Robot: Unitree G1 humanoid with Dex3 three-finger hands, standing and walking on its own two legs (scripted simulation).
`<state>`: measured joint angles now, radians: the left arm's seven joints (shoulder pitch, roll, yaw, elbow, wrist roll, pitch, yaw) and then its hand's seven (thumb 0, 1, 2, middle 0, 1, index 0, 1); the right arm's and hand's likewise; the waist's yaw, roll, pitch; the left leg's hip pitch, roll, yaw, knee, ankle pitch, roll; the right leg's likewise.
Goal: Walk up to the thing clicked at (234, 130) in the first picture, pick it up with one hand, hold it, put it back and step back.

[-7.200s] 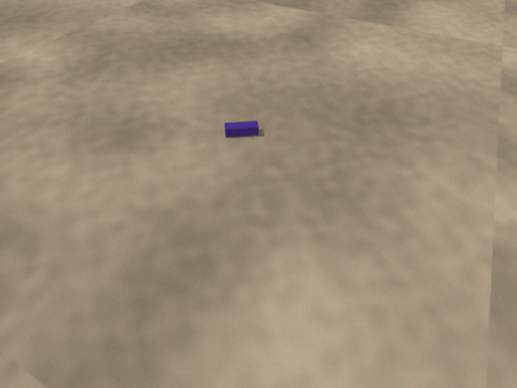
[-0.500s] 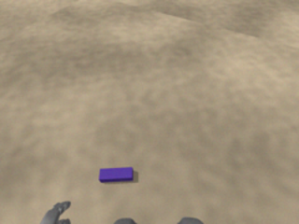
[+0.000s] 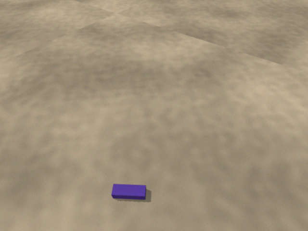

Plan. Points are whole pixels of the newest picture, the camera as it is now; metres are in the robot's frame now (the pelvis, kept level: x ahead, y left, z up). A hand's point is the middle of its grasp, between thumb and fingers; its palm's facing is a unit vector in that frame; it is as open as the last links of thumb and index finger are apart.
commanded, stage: walk up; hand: left
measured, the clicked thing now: (129, 191) +0.48 +0.19 -0.74
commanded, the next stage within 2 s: stand in 0.32 s
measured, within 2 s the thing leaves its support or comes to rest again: neither
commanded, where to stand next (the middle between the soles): +0.05 -0.02 m, yaw +0 degrees
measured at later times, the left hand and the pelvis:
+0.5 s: hand out of the picture +0.08 +0.24 -0.15, palm faces -0.03 -0.94 -0.35, open 7.3 cm; pelvis +0.00 -0.01 +0.01, yaw +0 degrees
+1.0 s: hand out of the picture +0.07 +0.21 -0.14, palm faces -0.03 -0.94 -0.35, open 7.3 cm; pelvis -0.01 -0.04 +0.01, yaw +0 degrees
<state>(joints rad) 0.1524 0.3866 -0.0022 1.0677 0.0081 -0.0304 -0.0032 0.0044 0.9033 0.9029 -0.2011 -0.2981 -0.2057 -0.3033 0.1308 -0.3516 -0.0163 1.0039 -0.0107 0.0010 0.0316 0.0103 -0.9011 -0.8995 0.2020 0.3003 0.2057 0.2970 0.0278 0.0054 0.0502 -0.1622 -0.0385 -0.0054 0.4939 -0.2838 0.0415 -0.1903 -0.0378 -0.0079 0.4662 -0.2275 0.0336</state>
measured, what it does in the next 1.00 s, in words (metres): stands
